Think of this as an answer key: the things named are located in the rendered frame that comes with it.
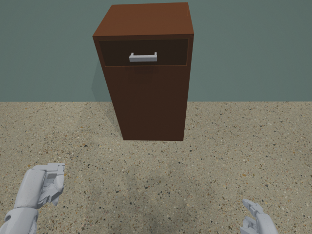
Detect robot left hand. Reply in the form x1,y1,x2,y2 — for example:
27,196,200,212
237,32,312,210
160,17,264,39
13,163,65,209

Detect robot left forearm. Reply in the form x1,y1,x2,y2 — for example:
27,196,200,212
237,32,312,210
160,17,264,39
0,207,39,234

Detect cabinet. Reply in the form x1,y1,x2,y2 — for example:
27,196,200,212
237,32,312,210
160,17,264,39
92,2,194,141

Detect robot right hand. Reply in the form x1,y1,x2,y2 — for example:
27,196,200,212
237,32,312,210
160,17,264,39
240,199,278,234

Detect handle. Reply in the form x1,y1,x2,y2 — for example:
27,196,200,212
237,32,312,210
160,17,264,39
129,52,157,62

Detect drawer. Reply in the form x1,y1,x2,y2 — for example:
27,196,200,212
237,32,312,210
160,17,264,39
99,38,188,66

